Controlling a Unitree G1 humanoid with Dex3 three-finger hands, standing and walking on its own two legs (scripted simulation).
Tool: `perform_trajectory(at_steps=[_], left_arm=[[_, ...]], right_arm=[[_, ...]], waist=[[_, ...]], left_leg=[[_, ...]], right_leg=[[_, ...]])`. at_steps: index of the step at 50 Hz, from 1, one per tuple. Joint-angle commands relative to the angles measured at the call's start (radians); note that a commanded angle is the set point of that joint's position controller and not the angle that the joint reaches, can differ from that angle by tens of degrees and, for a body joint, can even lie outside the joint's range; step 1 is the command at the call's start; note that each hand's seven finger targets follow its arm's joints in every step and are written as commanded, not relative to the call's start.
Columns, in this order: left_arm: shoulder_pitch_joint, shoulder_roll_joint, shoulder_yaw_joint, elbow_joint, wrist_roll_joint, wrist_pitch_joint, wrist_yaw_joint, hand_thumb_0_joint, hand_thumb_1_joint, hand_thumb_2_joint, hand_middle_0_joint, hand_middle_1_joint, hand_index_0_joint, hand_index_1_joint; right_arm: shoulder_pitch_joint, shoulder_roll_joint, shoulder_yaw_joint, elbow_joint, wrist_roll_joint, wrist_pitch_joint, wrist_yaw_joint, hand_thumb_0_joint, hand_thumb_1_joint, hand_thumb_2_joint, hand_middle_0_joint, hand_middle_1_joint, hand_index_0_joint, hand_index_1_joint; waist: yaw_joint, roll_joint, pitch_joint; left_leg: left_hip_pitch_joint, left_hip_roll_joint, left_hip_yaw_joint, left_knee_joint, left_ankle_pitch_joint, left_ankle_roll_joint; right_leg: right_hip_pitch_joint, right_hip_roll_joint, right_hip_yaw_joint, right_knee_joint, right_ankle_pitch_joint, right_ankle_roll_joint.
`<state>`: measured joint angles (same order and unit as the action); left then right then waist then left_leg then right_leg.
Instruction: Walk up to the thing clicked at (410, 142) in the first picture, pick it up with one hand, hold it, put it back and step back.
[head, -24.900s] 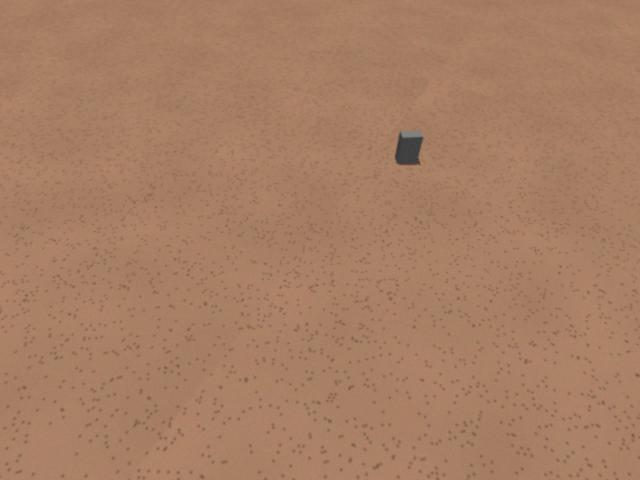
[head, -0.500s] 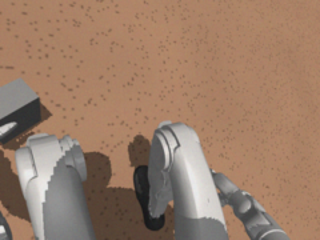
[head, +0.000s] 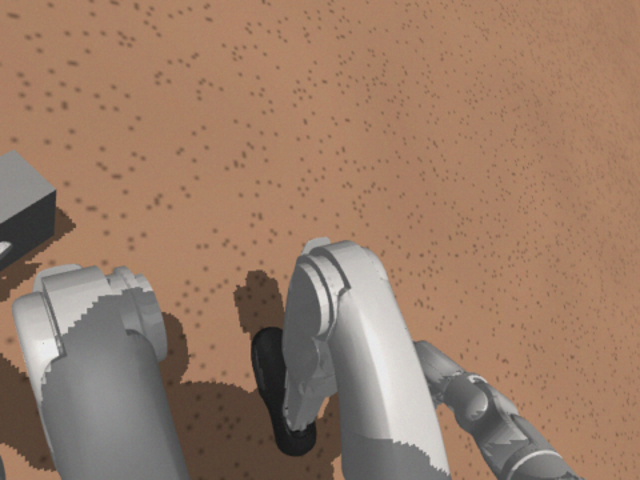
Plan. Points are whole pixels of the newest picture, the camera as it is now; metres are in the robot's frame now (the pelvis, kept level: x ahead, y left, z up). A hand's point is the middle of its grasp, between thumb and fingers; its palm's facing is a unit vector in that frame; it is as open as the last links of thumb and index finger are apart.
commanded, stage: loosen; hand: left
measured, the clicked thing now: out of the picture +0.40 +0.26 -0.20
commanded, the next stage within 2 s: open in 0.18 s
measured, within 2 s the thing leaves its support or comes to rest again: rests again in 0.06 s
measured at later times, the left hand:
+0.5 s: hand out of the picture +0.39 +0.30 -0.16, palm faces +0.42 -0.91 +0.01, open 12.3 cm
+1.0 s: hand out of the picture +0.39 +0.33 -0.11, palm faces +0.43 -0.90 -0.01, open 17.3 cm
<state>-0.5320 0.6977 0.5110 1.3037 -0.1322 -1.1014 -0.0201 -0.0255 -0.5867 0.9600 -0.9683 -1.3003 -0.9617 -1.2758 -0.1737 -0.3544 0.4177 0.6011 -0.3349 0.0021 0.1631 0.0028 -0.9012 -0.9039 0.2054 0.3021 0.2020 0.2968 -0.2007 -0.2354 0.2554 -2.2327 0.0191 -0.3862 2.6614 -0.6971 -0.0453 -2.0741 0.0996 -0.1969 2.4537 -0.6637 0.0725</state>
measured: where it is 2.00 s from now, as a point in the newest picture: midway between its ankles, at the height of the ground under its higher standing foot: (206, 448)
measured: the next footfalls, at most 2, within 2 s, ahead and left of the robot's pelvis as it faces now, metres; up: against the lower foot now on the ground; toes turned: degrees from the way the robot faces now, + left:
none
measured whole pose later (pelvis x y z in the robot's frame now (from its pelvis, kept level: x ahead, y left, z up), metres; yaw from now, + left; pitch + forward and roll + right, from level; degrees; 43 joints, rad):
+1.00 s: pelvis +0.00 +0.00 +0.01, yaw +0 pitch +15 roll -17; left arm -0.49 0.71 0.52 1.05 -0.12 -1.00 -0.05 -0.02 -0.52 0.07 -0.07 -0.03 -0.07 -0.03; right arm -0.10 -0.32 0.38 0.61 -0.31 0.04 0.16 0.00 -0.89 -0.90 0.21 0.30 0.20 0.30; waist -0.16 -0.22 0.21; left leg -2.23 0.02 -0.38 2.64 -0.71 -0.04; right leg -2.06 0.09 -0.20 2.42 -0.67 0.06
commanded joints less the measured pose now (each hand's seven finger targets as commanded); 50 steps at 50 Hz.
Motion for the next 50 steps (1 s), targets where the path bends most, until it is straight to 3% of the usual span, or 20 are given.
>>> perform_trajectory(at_steps=[1, 5, 6, 13, 18, 25, 26, 27, 32, 33, 34, 36, 39, 40, 42, 44, 47, 49, 50], left_arm=[[-0.181, 0.160, 0.003, -0.120, 0.002, -0.078, 0.008, 0.000, 0.058, 1.246, -1.292, -1.414, -1.318, -1.409], [-0.170, 0.154, -0.011, -0.090, 0.002, -0.077, 0.009, 0.000, 0.060, 1.236, -1.291, -1.399, -1.315, -1.395], [-0.190, 0.152, -0.021, -0.090, 0.003, -0.078, 0.009, 0.000, -0.001, 1.156, -1.326, -1.357, -1.351, -1.351], [-0.196, 0.166, -0.019, -0.103, 0.012, -0.086, 0.013, 0.000, -0.259, 0.596, -0.970, -0.884, -1.002, -0.859], [-0.214, 0.168, -0.020, -0.120, 0.009, -0.099, 0.023, 0.000, -0.430, 0.385, -0.643, -0.549, -0.657, -0.539], [-0.180, 0.182, -0.007, -0.121, 0.015, -0.100, 0.034, 0.000, -0.527, 0.190, -0.390, -0.278, -0.393, -0.277], [-0.197, 0.177, -0.022, -0.116, 0.020, -0.098, 0.035, 0.000, -0.545, 0.164, -0.346, -0.233, -0.347, -0.233], [-0.187, 0.145, -0.032, -0.105, 0.019, -0.098, 0.036, 0.000, -0.542, 0.148, -0.315, -0.204, -0.316, -0.204], [-0.194, 0.186, -0.008, -0.134, 0.020, -0.100, 0.044, 0.000, -0.611, 0.022, -0.146, -0.034, -0.144, -0.036], [-0.168, 0.150, -0.019, -0.107, 0.017, -0.097, 0.042, 0.000, -0.611, 0.008, -0.124, -0.017, -0.123, -0.017], [-0.175, 0.168, -0.015, -0.131, 0.021, -0.098, 0.044, 0.000, -0.611, 0.007, -0.105, 0.000, -0.102, -0.001], [-0.159, 0.146, -0.024, -0.100, 0.014, -0.097, 0.041, 0.000, -0.569, 0.065, -0.065, -0.026, -0.066, -0.026], [-0.182, 0.242, 0.038, -0.194, 0.017, -0.104, 0.035, 0.000, -0.527, 0.077, -0.051, -0.019, -0.053, -0.018], [-0.157, 0.215, 0.024, -0.164, 0.018, -0.093, 0.026, 0.000, -0.534, 0.070, -0.052, -0.014, -0.053, -0.013], [-0.176, 0.248, 0.056, -0.265, 0.017, -0.086, 0.017, 0.000, -0.491, 0.075, -0.049, -0.010, -0.050, -0.010], [-0.161, 0.266, 0.068, -0.374, 0.021, -0.055, 0.007, 0.000, -0.490, 0.074, -0.044, -0.011, -0.046, -0.008], [-0.182, 0.247, 0.039, -0.511, 0.009, 0.018, -0.026, 0.000, -0.501, 0.061, -0.047, -0.017, -0.054, -0.010], [-0.119, 0.183, 0.007, -0.458, -0.002, 0.096, -0.056, 0.000, -0.549, 0.046, -0.048, -0.021, -0.057, -0.013], [-0.182, 0.196, 0.003, -0.536, -0.010, 0.118, -0.070, 0.000, -0.583, 0.038, -0.053, -0.018, -0.061, -0.012]], right_arm=[[0.024, -0.343, -0.105, -0.032, -0.002, 0.003, -0.017, 0.000, -0.893, -0.898, 0.200, 0.300, 0.200, 0.300], [0.014, -0.346, -0.102, -0.038, -0.001, 0.002, -0.017, 0.000, -0.889, -0.897, 0.200, 0.300, 0.200, 0.300], [0.012, -0.343, -0.098, -0.039, -0.002, 0.002, -0.017, 0.000, -0.907, -0.897, 0.201, 0.300, 0.200, 0.300], [0.016, -0.352, -0.097, -0.038, -0.007, 0.004, -0.016, 0.000, -0.910, -0.891, 0.201, 0.300, 0.201, 0.300], [0.015, -0.350, -0.092, -0.042, -0.012, 0.000, -0.012, 0.000, -0.906, -0.896, 0.201, 0.301, 0.201, 0.301], [0.016, -0.342, -0.088, -0.034, -0.014, 0.001, -0.010, 0.000, -0.909, -0.899, 0.202, 0.301, 0.201, 0.301], [0.018, -0.342, -0.085, -0.033, -0.014, 0.002, -0.009, 0.000, -0.913, -0.901, 0.202, 0.301, 0.201, 0.301], [0.022, -0.344, -0.088, -0.029, -0.015, 0.004, -0.007, 0.000, -0.910, -0.900, 0.202, 0.301, 0.201, 0.301], [0.013, -0.346, -0.088, -0.039, -0.015, 0.006, -0.005, 0.000, -0.909, -0.901, 0.202, 0.301, 0.201, 0.301], [0.021, -0.342, -0.090, -0.027, -0.015, 0.008, -0.004, 0.000, -0.912, -0.901, 0.202, 0.301, 0.201, 0.301], [0.016, -0.345, -0.091, -0.031, -0.015, 0.006, -0.004, 0.000, -0.909, -0.901, 0.202, 0.301, 0.201, 0.301], [0.022, -0.338, -0.086, -0.023, -0.016, 0.010, -0.006, 0.000, -0.887, -0.896, 0.202, 0.301, 0.201, 0.301], [0.028, -0.337, -0.086, -0.023, -0.014, 0.013, -0.012, 0.000, -0.881, -0.895, 0.202, 0.301, 0.201, 0.301], [0.024, -0.335, -0.089, -0.024, -0.012, 0.018, -0.012, 0.000, -0.889, -0.897, 0.202, 0.300, 0.201, 0.300], [0.035, -0.338, -0.104, -0.025, -0.008, 0.023, -0.014, 0.000, -0.890, -0.898, 0.202, 0.300, 0.201, 0.300], [0.068, -0.336, -0.129, -0.019, 0.001, 0.029, -0.017, 0.000, -0.891, -0.898, 0.202, 0.300, 0.201, 0.300], [0.104, -0.323, -0.165, -0.018, 0.031, 0.038, -0.025, 0.000, -0.897, -0.898, 0.202, 0.300, 0.201, 0.300], [0.121, -0.307, -0.187, -0.013, 0.062, 0.045, -0.032, 0.000, -0.899, -0.898, 0.202, 0.300, 0.201, 0.300], [0.135, -0.303, -0.199, -0.013, 0.075, 0.047, -0.037, 0.000, -0.898, -0.898, 0.202, 0.300, 0.201, 0.300]], waist=[[-0.082, 0.471, -0.560], [-0.084, 0.455, -0.532], [-0.091, 0.448, -0.523], [-0.087, 0.485, -0.528], [-0.093, 0.493, -0.533], [-0.074, 0.490, -0.554], [-0.086, 0.500, -0.535], [-0.093, 0.500, -0.523], [-0.080, 0.497, -0.542], [-0.084, 0.490, -0.533], [-0.077, 0.503, -0.531], [-0.083, 0.483, -0.530], [-0.054, 0.519, -0.567], [-0.060, 0.521, -0.558], [-0.043, 0.576, -0.578], [-0.016, 0.637, -0.666], [-0.014, 0.700, -0.722], [-0.006, 0.646, -0.685], [-0.011, 0.648, -0.694]], left_leg=[[0.390, 0.046, 0.131, -0.322, 0.086, 0.013], [0.367, 0.046, 0.132, -0.319, 0.053, 0.017], [0.357, 0.047, 0.130, -0.319, 0.041, 0.018], [0.403, 0.053, 0.109, -0.338, 0.063, 0.007], [0.405, 0.049, 0.110, -0.331, 0.063, 0.009], [0.400, 0.049, 0.119, -0.320, 0.092, 0.011], [0.399, 0.049, 0.116, -0.325, 0.088, 0.010], [0.409, 0.051, 0.107, -0.339, 0.088, 0.005], [0.401, 0.050, 0.112, -0.329, 0.076, 0.010], [0.404, 0.050, 0.109, -0.332, 0.080, 0.007], [0.416, 0.053, 0.107, -0.338, 0.097, 0.005], [0.410, 0.054, 0.106, -0.331, 0.096, 0.007], [0.414, 0.055, 0.116, -0.330, 0.101, 0.011], [0.415, 0.057, 0.119, -0.337, 0.089, 0.009], [0.442, 0.060, 0.116, -0.369, 0.082, 0.002], [0.509, 0.060, 0.127, -0.387, 0.122, -0.005], [0.533, 0.056, 0.145, -0.413, 0.148, -0.005], [0.477, 0.052, 0.156, -0.426, 0.108, 0.004], [0.465, 0.051, 0.159, -0.428, 0.097, 0.009]], right_leg=[[0.242, 0.025, -0.143, -0.186, 0.177, -0.080], [0.224, 0.027, -0.147, -0.192, 0.156, -0.080], [0.221, 0.028, -0.149, -0.195, 0.146, -0.080], [0.216, 0.029, -0.158, -0.179, 0.163, -0.081], [0.228, 0.030, -0.157, -0.185, 0.167, -0.078], [0.248, 0.034, -0.153, -0.187, 0.191, -0.080], [0.237, 0.032, -0.156, -0.186, 0.186, -0.081], [0.227, 0.031, -0.163, -0.182, 0.182, -0.081], [0.240, 0.033, -0.155, -0.188, 0.176, -0.081], [0.235, 0.032, -0.159, -0.187, 0.177, -0.079], [0.229, 0.031, -0.157, -0.182, 0.188, -0.081], [0.233, 0.034, -0.157, -0.188, 0.184, -0.079], [0.261, 0.034, -0.146, -0.189, 0.190, -0.081], [0.254, 0.030, -0.145, -0.191, 0.174, -0.081], [0.237, 0.025, -0.142, -0.181, 0.165, -0.086], [0.248, 0.020, -0.126, -0.180, 0.193, -0.092], [0.231, 0.012, -0.100, -0.189, 0.219, -0.099], [0.192, 0.009, -0.086, -0.209, 0.189, -0.100], [0.178, 0.005, -0.081, -0.214, 0.185, -0.101]])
